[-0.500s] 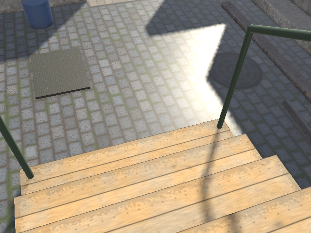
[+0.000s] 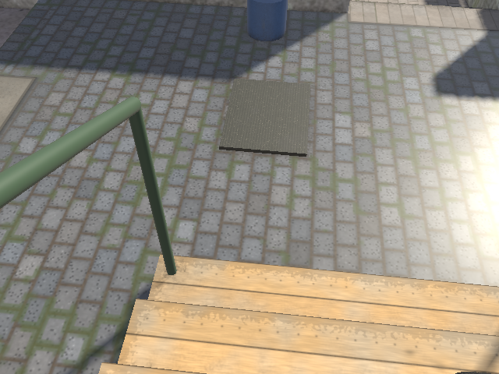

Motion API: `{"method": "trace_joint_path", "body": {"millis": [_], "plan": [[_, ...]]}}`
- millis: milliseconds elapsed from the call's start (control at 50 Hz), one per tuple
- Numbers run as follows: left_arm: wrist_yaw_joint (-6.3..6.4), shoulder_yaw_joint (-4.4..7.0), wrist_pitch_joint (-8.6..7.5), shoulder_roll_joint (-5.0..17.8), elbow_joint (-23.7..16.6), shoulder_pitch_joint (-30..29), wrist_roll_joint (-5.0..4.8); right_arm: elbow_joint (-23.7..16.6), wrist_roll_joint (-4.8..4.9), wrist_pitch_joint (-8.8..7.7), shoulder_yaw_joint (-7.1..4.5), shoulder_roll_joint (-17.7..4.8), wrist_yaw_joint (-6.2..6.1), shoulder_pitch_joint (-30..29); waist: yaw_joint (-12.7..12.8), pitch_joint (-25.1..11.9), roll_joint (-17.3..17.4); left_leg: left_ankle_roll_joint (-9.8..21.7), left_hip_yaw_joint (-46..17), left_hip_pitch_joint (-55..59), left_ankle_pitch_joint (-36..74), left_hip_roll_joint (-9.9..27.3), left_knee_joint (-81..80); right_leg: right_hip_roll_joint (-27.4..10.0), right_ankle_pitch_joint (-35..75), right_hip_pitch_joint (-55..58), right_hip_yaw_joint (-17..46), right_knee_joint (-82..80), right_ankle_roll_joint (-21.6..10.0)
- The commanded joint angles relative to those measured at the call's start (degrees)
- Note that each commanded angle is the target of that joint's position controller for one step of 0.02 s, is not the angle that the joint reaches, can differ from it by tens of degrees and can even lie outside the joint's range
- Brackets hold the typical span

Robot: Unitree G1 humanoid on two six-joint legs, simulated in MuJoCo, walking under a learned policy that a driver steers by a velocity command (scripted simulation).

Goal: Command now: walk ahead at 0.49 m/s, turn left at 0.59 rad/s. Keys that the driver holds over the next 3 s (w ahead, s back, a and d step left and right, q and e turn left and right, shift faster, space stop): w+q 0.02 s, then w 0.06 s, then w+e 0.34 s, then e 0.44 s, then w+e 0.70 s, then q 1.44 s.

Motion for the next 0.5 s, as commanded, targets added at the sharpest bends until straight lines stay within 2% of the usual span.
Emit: {"method": "trace_joint_path", "body": {"millis": [20, 40, 60, 80, 100, 120, 140, 160, 180, 200, 220, 240, 260, 280, 300, 320, 340, 360, 380, 400, 420, 440, 460, 480, 500], "plan": [[-0.15, 1.39, 0.86, 5.73, -1.6, -2.25, -1.06, 2.48, -0.85, 0.25, -1.79, -2.67, -0.32, 8.53, -5.44, 1.82, -6.61, 1.64, 6.82, 17.72, -1.65, -2.03, -9.79, -4.92, 31.66, -6.3, 0.54, 4.14, -5.06], [0.3, 1.29, 1.64, 6.4, -0.73, -2.46, -1.69, 5.37, -1.73, 0.14, -2.24, -2.33, -0.3, 16.57, -10.25, 0.75, -6.89, 4.28, 6.33, 26.88, -3.58, -2.36, -17.09, -5.31, 41.56, -6.74, 0.87, 16.72, -5.08], [0.8, 2.05, 1.41, 7.47, 0.47, -2.96, -2.08, 7.89, -2.63, -0.07, -3.12, -3.97, -0.35, 23.16, -15.77, -1.68, 0.82, 9.47, -0.26, 38.55, 0.74, 1.76, -21.25, -0.67, 29.43, -14.8, -0.82, 43.88, -3.76], [-0.29, 0.38, 0.0, 0.97, -2.17, 3.14, 0.85, 8.99, -3.21, -1.39, -2.11, -9.21, 0.1, 24.08, -10.47, -5.93, 15.45, 10.06, -5.78, 55.93, 27.42, 6.75, 0.98, 1.65, -4.1, -38.4, 4.74, 62.16, -4.07], [-1.49, 0.44, -1.81, 4.58, -3.0, 7.41, -0.77, 7.5, -1.77, -1.1, -1.55, -8.94, 0.34, 25.72, -10.23, -15.76, 16.27, 14.94, -14.02, 59.61, 26.58, 12.74, 3.84, 1.19, 0.41, -41.01, 15.56, 58.79, -5.54], [-1.65, 1.73, -1.35, 8.6, -2.86, 5.83, -2.05, 7.54, -0.92, -0.54, -1.87, -8.82, 0.91, 21.85, -8.48, -13.79, 7.51, 15.65, -16.8, 50.97, 17.77, 15.02, -1.23, 0.76, 6.8, -42.04, 14.06, 55.86, -5.48], [-1.02, 1.57, -0.8, 7.83, -4.98, 2.22, -3.08, 9.4, 0.04, -0.78, -2.77, -11.25, 1.14, 18.52, -5.26, -12.69, 3.44, 18.11, -25.64, 44.97, -7.46, 18.83, -6.9, 0.47, 12.65, -47.28, 13.14, 55.51, -5.92], [-0.18, 1.33, 0.54, 6.95, -4.81, -2.79, -4.43, 8.71, -1.07, -1.64, -1.16, -7.09, 0.96, 14.75, -5.01, -8.39, 1.38, 16.53, -29.92, 35.15, -27.01, 20.25, -10.91, -1.0, 26.18, -49.03, 16.75, 42.56, -8.08], [0.66, 1.61, 1.99, 8.29, -4.07, -4.92, -4.21, 8.64, -1.69, -2.89, 0.25, -2.47, 0.72, 11.34, -4.44, -2.61, 0.26, 14.31, -30.18, 26.59, -28.82, 18.78, -11.65, -1.55, 31.26, -47.43, 18.34, 39.42, -8.8], [1.0, 1.41, 2.77, 6.44, -3.28, -4.75, -3.06, 9.62, -1.63, -4.16, 1.09, -0.73, 0.19, 8.31, -2.29, 1.91, -0.43, 11.18, -21.98, 15.63, -23.48, 15.26, -11.46, -1.88, 37.04, -40.43, 18.56, 29.5, -7.7], [1.09, 1.29, 3.14, 4.71, -3.52, -5.45, -1.33, 10.85, -1.62, -4.77, 1.13, -0.68, -0.78, 8.37, -2.6, 2.4, 1.72, 9.49, -18.19, 13.85, -21.25, 12.92, -12.04, -1.95, 37.66, -37.69, 18.97, 22.69, -6.99], [1.08, 1.18, 3.26, 3.41, -4.35, -8.44, -0.14, 13.14, -2.24, -5.33, 0.91, -1.51, -1.73, 11.25, -4.21, 2.45, 1.92, 9.85, -17.4, 14.93, -17.58, 13.22, -12.23, -0.95, 39.38, -38.03, 20.33, 19.66, -6.26], [0.97, 1.16, 3.18, 3.04, -5.17, -9.78, -0.37, 14.88, -2.5, -5.65, 0.8, -2.05, -2.72, 13.41, -4.61, 2.15, 2.57, 9.8, -17.51, 16.57, -14.55, 13.68, -11.86, -0.13, 40.0, -39.18, 22.08, 16.94, -6.37], [0.06, 1.42, 3.23, 3.32, -4.1, -7.7, -0.6, 16.2, -3.63, -5.84, 0.44, -3.16, -3.39, 15.19, -4.13, 0.05, 1.06, 9.9, -16.48, 18.86, -10.54, 13.97, -8.79, 1.39, 43.48, -39.25, 22.97, 16.38, -6.83], [-1.39, 1.92, 2.65, 4.83, -5.38, -10.34, -0.79, 16.14, -2.96, -6.09, 1.16, -0.18, -4.46, 15.64, -3.8, 0.74, -0.34, 7.05, -11.91, 20.59, -19.77, 11.22, -6.51, 1.83, 54.21, -40.93, 26.37, 5.17, -8.6], [-2.26, 1.87, 1.99, 5.23, -5.91, -13.41, -0.14, 15.74, -2.74, -6.42, 1.53, 0.17, -5.64, 14.06, -4.45, 1.72, 0.02, 4.46, -7.77, 17.69, -20.37, 8.77, -4.94, 3.92, 62.44, -37.37, 23.36, -3.99, -9.48], [-3.25, 1.44, 1.59, 3.66, -6.62, -17.5, 0.9, 16.1, -2.19, -6.48, 1.82, -0.19, -7.01, 13.9, -4.86, 3.33, -1.99, 2.15, 0.7, 9.7, -25.85, 3.99, -3.4, 6.19, 76.03, -28.08, 16.72, -15.54, -8.26], [-4.0, 0.66, 1.26, 0.19, -7.64, -19.67, 1.98, 17.13, -1.87, -6.28, 1.71, -0.94, -7.17, 15.29, -6.14, 1.9, -1.27, 2.12, 2.06, 5.45, -27.9, 3.25, -5.14, 7.96, 82.56, -18.2, 12.4, -17.08, -7.92], [-4.52, 0.09, 1.86, -1.8, -7.88, -19.0, 1.47, 17.43, -1.88, -5.89, 1.66, -1.49, -7.28, 15.63, -6.04, 1.33, 1.27, 2.89, 2.21, 4.56, -30.56, 3.13, -3.73, 8.58, 83.26, -14.14, 12.05, -16.67, -7.06], [-4.7, -0.2, 2.48, -2.27, -7.79, -17.57, 0.78, 18.19, -1.54, -5.4, 1.94, -0.54, -7.35, 15.78, -5.12, 1.84, 3.17, 3.96, 1.18, 5.29, -30.17, 3.96, -1.3, 8.29, 79.78, -13.74, 13.64, -15.49, -6.89], [-4.6, -0.47, 3.19, -2.36, -7.77, -16.99, 0.19, 18.34, -0.94, -4.88, 1.67, -0.26, -7.21, 16.53, -5.93, 3.64, 2.98, 4.18, 1.11, 9.67, -28.18, 4.64, 2.41, 8.05, 75.41, -18.43, 14.49, -16.94, -7.18], [-4.69, -0.77, 3.52, -1.96, -8.88, -19.56, 0.44, 18.76, -0.47, -4.21, 1.74, 1.09, -7.23, 19.07, -7.94, 5.32, 0.59, 4.25, 0.34, 15.32, -23.9, 5.8, 5.85, 8.11, 71.43, -23.6, 14.3, -19.84, -7.34], [-5.16, -1.14, 3.38, -2.08, -10.08, -22.38, 0.3, 19.06, -0.32, -3.51, 1.68, 1.37, -7.52, 21.56, -9.93, 6.65, -1.15, 4.27, -0.79, 20.96, -20.55, 6.92, 9.22, 7.78, 68.98, -28.26, 13.85, -23.4, -7.04], [-5.92, -1.45, 3.04, -2.32, -10.87, -24.08, -0.04, 18.97, -0.53, -2.81, 1.47, 0.83, -7.94, 22.82, -11.05, 7.26, -1.17, 4.38, -2.21, 25.51, -16.96, 8.22, 12.16, 7.06, 66.31, -31.15, 13.5, -26.31, -6.67], [-6.44, -1.59, 3.04, -1.3, -9.64, -22.38, 0.25, 18.69, -0.71, -2.0, 2.21, 2.35, -8.56, 20.92, -10.59, 7.14, 0.37, 3.81, 0.5, 23.52, -15.61, 7.76, 17.87, 5.8, 65.9, -26.6, 10.13, -31.75, -6.4]]}}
